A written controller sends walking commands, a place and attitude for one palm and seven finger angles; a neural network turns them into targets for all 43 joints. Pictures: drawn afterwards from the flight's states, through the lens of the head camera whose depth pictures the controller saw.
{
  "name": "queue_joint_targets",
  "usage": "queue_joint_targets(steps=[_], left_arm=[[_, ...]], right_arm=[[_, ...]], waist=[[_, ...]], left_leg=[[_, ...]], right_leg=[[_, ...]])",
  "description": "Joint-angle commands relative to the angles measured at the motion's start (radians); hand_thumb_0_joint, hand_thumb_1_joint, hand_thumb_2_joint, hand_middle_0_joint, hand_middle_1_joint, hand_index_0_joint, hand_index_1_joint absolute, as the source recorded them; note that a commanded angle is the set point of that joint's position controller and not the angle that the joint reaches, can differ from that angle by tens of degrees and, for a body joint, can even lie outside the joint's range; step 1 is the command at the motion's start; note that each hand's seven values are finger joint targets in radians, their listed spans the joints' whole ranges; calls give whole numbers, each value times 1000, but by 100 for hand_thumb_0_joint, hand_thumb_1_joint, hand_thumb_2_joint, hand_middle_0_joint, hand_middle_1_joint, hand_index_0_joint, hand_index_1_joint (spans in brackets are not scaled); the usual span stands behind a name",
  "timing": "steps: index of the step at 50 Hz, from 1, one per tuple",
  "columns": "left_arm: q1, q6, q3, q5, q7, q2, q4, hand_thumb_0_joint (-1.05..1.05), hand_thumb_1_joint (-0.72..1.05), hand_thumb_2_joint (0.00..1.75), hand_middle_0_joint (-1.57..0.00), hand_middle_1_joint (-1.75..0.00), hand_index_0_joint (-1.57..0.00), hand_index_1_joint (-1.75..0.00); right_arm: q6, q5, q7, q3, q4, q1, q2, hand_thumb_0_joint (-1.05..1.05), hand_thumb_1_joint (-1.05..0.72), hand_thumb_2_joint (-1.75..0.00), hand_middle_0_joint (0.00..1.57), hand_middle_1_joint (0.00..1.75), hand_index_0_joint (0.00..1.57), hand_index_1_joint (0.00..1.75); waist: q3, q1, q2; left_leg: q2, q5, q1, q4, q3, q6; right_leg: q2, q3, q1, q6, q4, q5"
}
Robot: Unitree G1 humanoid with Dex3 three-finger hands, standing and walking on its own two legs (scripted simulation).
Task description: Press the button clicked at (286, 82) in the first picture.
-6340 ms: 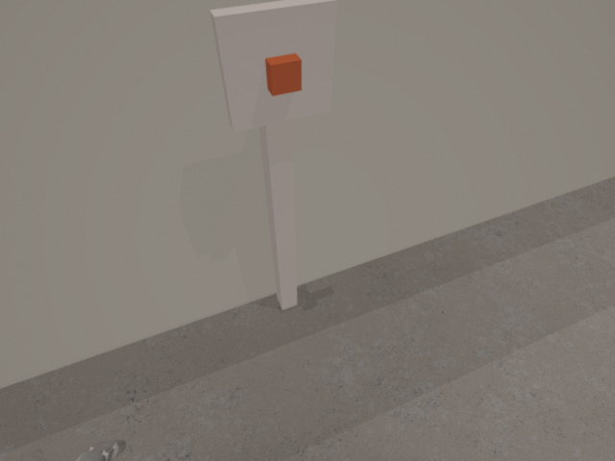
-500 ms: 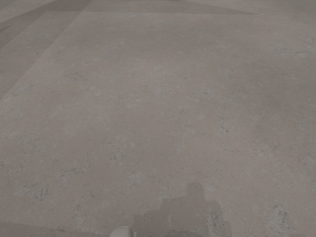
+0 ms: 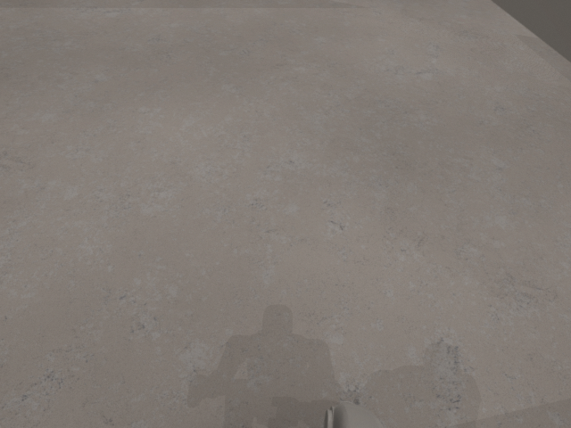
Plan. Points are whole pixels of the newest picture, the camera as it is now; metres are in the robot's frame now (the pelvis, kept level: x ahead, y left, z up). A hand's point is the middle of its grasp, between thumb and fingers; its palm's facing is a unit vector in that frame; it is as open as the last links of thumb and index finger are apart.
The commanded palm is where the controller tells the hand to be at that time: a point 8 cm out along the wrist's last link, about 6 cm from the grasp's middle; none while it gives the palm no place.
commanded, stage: walk to a spot facing it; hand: left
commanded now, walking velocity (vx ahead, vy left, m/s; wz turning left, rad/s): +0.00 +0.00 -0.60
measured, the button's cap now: out of the picture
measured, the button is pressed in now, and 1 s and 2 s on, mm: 0 0 0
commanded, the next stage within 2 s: turn to face it in 0.06 s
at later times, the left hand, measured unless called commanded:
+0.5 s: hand (225, 368) +0.23 +0.11 -0.15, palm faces -0.27 -0.93 -0.24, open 7.4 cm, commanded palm none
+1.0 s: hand (206, 345) +0.27 +0.15 -0.18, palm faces -0.50 -0.84 -0.20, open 7.4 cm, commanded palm none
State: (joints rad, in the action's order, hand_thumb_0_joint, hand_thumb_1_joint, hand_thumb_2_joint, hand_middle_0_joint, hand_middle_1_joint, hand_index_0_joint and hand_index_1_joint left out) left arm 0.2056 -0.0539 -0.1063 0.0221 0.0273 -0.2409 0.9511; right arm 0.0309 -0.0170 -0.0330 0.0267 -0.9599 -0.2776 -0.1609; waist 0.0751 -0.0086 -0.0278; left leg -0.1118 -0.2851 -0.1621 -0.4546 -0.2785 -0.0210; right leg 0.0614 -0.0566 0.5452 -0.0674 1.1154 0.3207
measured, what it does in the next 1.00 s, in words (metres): steps on the spot, turning right: right foot, then left foot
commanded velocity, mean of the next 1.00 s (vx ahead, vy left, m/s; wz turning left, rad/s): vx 0.00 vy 0.00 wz -0.59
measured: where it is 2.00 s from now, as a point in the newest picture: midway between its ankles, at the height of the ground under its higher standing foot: outside the picture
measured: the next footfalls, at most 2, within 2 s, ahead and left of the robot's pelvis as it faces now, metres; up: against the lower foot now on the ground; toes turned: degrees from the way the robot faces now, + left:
right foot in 0.20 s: +0.10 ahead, -0.14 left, +0.00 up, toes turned -15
left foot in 0.70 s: +0.18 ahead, +0.08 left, +0.00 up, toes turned -19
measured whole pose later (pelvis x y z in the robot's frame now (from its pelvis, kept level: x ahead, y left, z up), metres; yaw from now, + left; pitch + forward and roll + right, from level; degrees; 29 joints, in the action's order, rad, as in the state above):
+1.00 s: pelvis +0.10 +0.01 +0.00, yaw -35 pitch +0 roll -2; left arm 0.21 -0.09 -0.10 0.02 0.03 -0.26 0.93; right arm 0.00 -0.02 -0.02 0.03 -0.89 -0.21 -0.17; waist 0.09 -0.02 -0.02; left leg -0.13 -0.28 -0.21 -0.49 -0.24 -0.02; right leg 0.06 -0.02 0.45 -0.09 1.05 0.43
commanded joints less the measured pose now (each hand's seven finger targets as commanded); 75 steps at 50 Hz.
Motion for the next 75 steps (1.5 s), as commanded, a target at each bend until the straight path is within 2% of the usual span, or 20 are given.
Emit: queue_joint_targets(steps=[1,7,9,10,11,13,17,28,32,33,35,36,41,52,57,58,59,60,65,75], left_arm=[[-84,8,9,4,7,9,-95,0,90,90,-20,-30,-20,-30],[-136,31,12,6,1,-9,-128,0,90,90,-20,-30,-20,-30],[12,53,3,11,-10,-65,-91,0,90,90,-20,-30,-20,-30],[132,69,-20,15,-25,-182,-60,0,90,90,-20,-30,-20,-30],[194,66,-34,-10,-35,-263,-34,0,90,90,-20,-30,-20,-30],[92,49,-30,-22,-52,-221,-67,0,90,90,-20,-30,-20,-30],[-87,52,3,-10,-49,-147,-118,0,90,90,-20,-30,-20,-30],[-15,43,-14,3,-41,-173,-116,0,90,90,-20,-30,-20,-30],[-50,31,-18,-4,-41,-176,-134,0,90,90,-20,-30,-20,-30],[-68,27,-14,-9,-41,-159,-134,0,90,90,-20,-30,-20,-30],[2,21,1,-15,-24,-69,-166,0,90,90,-20,-30,-20,-30],[8,15,-9,2,-23,-110,-143,0,90,90,-20,-30,-20,-30],[20,3,-14,1,2,-82,-109,0,90,90,-20,-30,-20,-30],[-111,4,9,-2,5,-33,-136,0,90,90,-20,-30,-20,-30],[-15,31,7,-2,-7,-60,-112,0,90,90,-20,-30,-20,-30],[57,45,-2,6,-18,-150,-93,0,90,90,-20,-30,-20,-30],[118,54,-26,7,-33,-262,-74,0,90,90,-20,-30,-20,-30],[157,45,-33,-12,-45,-277,-65,0,90,90,-20,-30,-20,-30],[-58,45,0,-11,-49,-164,-120,0,90,90,-20,-30,-20,-30],[-14,37,-7,-3,-39,-192,-120,0,90,90,-20,-30,-20,-30]], right_arm=[[5,-8,0,53,24,-74,-172,0,-90,-90,20,30,20,30],[-13,-12,12,79,10,-78,-213,0,-90,-90,20,30,20,30],[-15,1,21,75,23,-82,-209,0,-90,-90,20,30,20,30],[-20,11,30,63,60,-75,-158,0,-90,-90,20,30,20,30],[-28,11,20,54,103,-26,-128,0,-90,-90,20,30,20,30],[-39,11,2,52,109,45,-143,0,-90,-90,20,30,20,30],[-72,-7,10,49,60,-13,-137,0,-90,-90,20,30,20,30],[-52,7,9,46,147,143,-143,0,-90,-90,20,30,20,30],[-40,14,-1,45,143,79,-150,0,-90,-90,20,30,20,30],[-33,15,-5,47,131,28,-159,0,-90,-90,20,30,20,30],[-30,-3,-2,69,156,30,-309,0,-90,-90,20,30,20,30],[-31,-7,-5,63,163,57,-290,0,-90,-90,20,30,20,30],[-17,-6,-5,46,174,115,-208,0,-90,-90,20,30,20,30],[-28,-11,11,83,86,-18,-242,0,-90,-90,20,30,20,30],[-31,-5,22,95,76,2,-253,0,-90,-90,20,30,20,30],[-35,5,30,86,86,-26,-216,0,-90,-90,20,30,20,30],[-39,1,32,56,142,18,-129,0,-90,-90,20,30,20,30],[-56,5,13,51,162,79,-155,0,-90,-90,20,30,20,30],[-71,-6,14,56,95,47,-160,0,-90,-90,20,30,20,30],[-62,1,13,52,143,131,-170,0,-90,-90,20,30,20,30]], waist=[[-55,41,185],[-79,47,217],[-153,-38,121],[-252,-89,-145],[-292,-99,-237],[-249,-74,-150],[-117,35,-83],[-136,-11,-134],[-166,21,-127],[-178,51,-84],[-165,23,360],[-149,38,302],[-93,-2,183],[-97,66,242],[-169,0,205],[-215,-32,8],[-208,-64,-303],[-218,-90,-261],[-110,15,-112],[-107,-15,-118]], left_leg=[[-259,604,118,105,78,-73],[-286,685,137,-30,32,-49],[-248,694,16,-284,-17,21],[-143,186,-276,-548,-42,82],[-11,-390,-451,-796,68,122],[-51,-295,-470,-850,254,106],[-48,-108,-360,-728,240,132],[37,-132,-295,-397,244,122],[78,-33,-110,-112,232,97],[55,63,1,38,245,86],[-356,273,156,189,592,-73],[-392,247,62,181,589,-116],[-211,408,30,132,268,-75],[-279,499,108,73,141,-97],[-266,482,59,-134,48,-2],[-220,312,-118,-314,19,58],[-61,-322,-441,-546,24,114],[-42,-390,-457,-657,191,112],[-38,-118,-401,-674,238,135],[33,-122,-342,-452,248,127]], right_leg=[[18,-22,30,-1,-137,0],[-34,-73,-135,47,-424,33],[-43,-65,-424,79,-638,-193],[190,234,-715,168,-652,-586],[382,437,-759,299,-636,-1074],[307,392,-649,294,-674,-832],[171,215,-364,220,-752,-610],[140,390,-376,259,-723,-519],[100,434,-325,209,-651,-547],[61,411,-268,167,-587,-479],[-142,146,47,39,-216,261],[-98,149,32,20,-26,275],[-46,90,30,-14,143,80],[-17,-33,-87,-5,-250,146],[-42,-63,-338,46,-651,-100],[73,81,-562,91,-741,-308],[329,411,-695,197,-740,-763],[362,413,-615,270,-718,-887],[170,241,-440,225,-734,-635],[132,407,-416,257,-762,-408]])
